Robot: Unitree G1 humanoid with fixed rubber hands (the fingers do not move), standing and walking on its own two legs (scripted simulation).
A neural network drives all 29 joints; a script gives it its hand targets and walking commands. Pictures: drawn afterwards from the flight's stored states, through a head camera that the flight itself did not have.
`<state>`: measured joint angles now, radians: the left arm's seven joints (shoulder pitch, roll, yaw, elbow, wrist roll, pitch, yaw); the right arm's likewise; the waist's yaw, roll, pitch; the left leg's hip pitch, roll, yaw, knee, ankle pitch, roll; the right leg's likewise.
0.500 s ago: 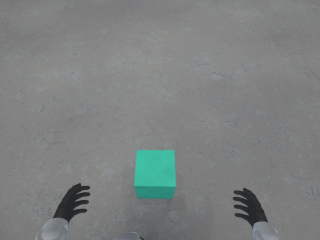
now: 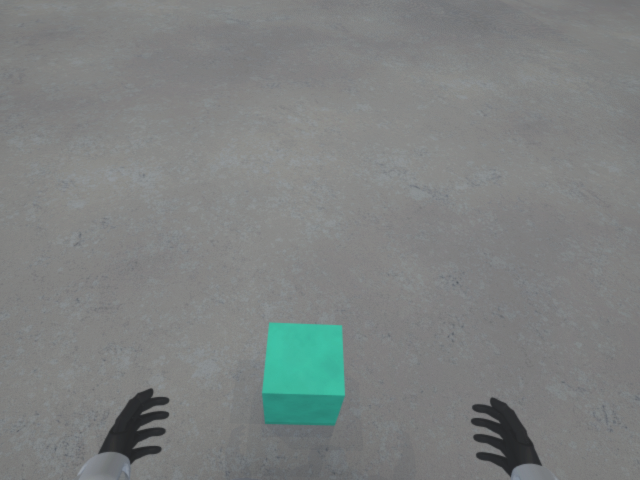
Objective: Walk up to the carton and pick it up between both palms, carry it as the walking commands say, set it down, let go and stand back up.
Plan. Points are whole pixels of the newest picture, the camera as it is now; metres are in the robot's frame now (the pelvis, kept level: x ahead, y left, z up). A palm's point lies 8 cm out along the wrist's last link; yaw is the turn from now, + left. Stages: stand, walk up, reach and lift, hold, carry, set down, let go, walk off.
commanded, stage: stand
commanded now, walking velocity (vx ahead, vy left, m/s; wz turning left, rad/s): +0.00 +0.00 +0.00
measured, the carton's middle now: (302, 375) +0.50 +0.03 -0.64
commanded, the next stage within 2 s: none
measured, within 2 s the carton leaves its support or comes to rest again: neither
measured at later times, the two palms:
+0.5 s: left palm (119, 454) +0.15 +0.26 -0.08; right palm (559, 433) +0.21 -0.31 -0.06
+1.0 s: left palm (110, 467) +0.14 +0.26 -0.09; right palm (557, 437) +0.20 -0.31 -0.05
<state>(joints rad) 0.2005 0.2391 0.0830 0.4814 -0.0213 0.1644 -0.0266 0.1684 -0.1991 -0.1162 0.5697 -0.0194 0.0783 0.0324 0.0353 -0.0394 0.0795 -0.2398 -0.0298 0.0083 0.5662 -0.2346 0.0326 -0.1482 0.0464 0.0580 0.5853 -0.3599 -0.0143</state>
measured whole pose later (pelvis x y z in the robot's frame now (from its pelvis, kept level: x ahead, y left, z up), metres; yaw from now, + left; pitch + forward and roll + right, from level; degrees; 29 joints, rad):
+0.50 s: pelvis +0.04 -0.03 +0.00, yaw +0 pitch -2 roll +1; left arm 0.24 0.29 0.08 0.70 -0.02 0.00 0.01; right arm 0.17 -0.32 -0.12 0.63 -0.02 0.02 0.00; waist 0.02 -0.02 0.00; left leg -0.24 -0.03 0.01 0.57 -0.29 0.00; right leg -0.17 0.05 0.05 0.60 -0.40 -0.05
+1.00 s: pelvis +0.04 -0.02 +0.00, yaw +0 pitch -2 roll +1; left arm 0.24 0.29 0.08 0.78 -0.02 -0.02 0.01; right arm 0.17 -0.31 -0.12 0.67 -0.02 -0.01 -0.01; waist 0.02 -0.03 -0.03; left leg -0.24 -0.03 0.01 0.57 -0.29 0.01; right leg -0.16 0.05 0.05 0.58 -0.38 -0.04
